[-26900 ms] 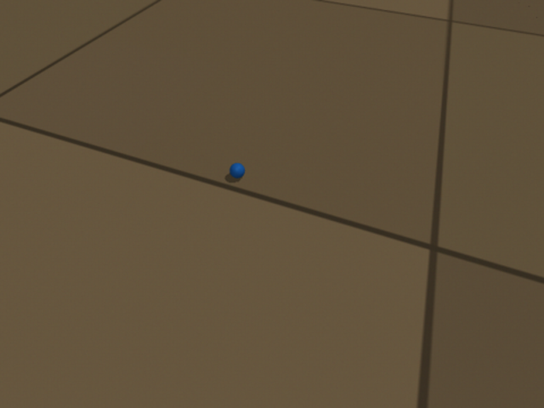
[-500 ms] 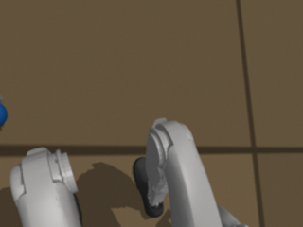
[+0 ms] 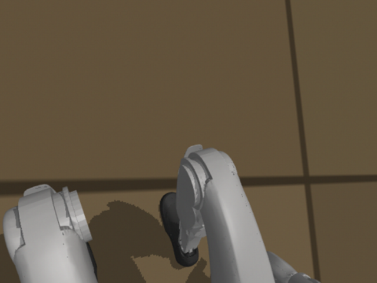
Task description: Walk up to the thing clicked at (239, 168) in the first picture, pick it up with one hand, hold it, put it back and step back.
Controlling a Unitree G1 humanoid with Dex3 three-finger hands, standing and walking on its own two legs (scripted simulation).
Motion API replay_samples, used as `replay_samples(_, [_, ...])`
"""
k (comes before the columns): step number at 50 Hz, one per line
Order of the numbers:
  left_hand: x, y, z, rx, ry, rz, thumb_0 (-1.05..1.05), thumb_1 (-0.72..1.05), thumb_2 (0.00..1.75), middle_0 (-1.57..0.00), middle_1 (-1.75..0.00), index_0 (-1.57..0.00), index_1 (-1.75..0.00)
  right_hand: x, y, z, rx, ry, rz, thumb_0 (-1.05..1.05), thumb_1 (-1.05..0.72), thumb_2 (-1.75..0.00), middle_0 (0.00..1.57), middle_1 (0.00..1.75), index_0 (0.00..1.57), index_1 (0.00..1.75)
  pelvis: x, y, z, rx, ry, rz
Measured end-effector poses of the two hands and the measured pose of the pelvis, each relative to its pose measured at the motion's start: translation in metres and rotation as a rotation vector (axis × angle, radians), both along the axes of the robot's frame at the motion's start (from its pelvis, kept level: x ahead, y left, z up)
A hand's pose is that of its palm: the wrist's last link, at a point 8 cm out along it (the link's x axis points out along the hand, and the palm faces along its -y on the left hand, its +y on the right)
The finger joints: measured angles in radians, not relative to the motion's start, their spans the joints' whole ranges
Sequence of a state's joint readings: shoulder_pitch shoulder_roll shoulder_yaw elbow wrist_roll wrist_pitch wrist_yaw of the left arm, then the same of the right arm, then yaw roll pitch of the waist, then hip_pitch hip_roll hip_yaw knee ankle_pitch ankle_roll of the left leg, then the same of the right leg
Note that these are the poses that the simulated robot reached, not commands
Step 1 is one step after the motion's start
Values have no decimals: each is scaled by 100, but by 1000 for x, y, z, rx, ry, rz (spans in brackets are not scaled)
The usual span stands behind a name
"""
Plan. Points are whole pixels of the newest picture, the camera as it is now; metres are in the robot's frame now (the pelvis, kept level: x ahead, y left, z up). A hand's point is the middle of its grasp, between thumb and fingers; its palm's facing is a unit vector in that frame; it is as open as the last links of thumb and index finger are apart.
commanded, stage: open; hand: left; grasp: from above
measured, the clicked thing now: out of the picture +0.42 +0.31 -0.25
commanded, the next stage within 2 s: withdraw in 0.90 s
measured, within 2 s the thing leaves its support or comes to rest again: neither
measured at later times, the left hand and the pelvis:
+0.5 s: hand out of the picture +0.41 +0.31 -0.24, palm faces -0.44 -0.17 -0.88, open 12.7 cm; pelvis +0.00 +0.00 +0.00, yaw -1 degrees
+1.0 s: hand out of the picture +0.41 +0.31 -0.24, palm faces -0.44 -0.17 -0.88, open 13.6 cm; pelvis +0.00 +0.00 +0.00, yaw -1 degrees
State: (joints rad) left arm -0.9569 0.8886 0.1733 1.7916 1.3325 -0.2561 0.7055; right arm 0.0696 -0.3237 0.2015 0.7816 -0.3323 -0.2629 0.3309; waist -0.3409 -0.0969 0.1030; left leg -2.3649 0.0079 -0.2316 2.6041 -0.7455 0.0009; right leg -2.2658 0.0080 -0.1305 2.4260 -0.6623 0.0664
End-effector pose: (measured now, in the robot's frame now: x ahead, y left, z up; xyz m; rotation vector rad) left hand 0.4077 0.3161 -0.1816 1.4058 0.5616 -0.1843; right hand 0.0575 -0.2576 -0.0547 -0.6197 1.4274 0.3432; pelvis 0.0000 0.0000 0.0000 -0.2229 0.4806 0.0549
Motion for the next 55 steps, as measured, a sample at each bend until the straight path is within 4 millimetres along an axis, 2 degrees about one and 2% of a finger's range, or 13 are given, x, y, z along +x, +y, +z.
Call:
replay_samples(10, [1, -1, 0, 6, 6, -4, -1, -4, 68, -64, -83, -58, -79, 2, 2, 3, 11, -7, 31, 0, -91, -90, 20, 30, 20, 30, -2, 0, 2, -3, -12, -2])
replay_samples(14, [1, -1, 0, 10, 0, -6, -1, -6, 71, -53, -85, -50, -82, 2, 2, 4, 13, -8, 36, 0, -91, -90, 20, 30, 20, 30, -3, 0, 2, -5, -13, -4])
replay_samples(22, [4, -1, -1, 8, -10, -1, 0, -25, 84, -32, -91, -31, -90, 1, 5, 7, 11, -10, 39, 0, -90, -90, 20, 30, 20, 30, -4, 0, 3, -11, -16, -6])
replay_samples(31, [4, 1, -1, 6, -5, -3, 0, -42, 97, -16, -102, -16, -102, 0, 7, 9, 13, -6, 36, 0, -90, -90, 20, 30, 20, 30, -3, 2, 4, -16, -9, -6])
replay_samples(55, [4, 2, 0, 7, -5, -9, 0, -46, 98, -9, -107, -10, -106, -2, 8, 9, 13, -10, 36, 0, -90, -90, 20, 30, 20, 30, -4, 1, 4, -14, -15, -6])
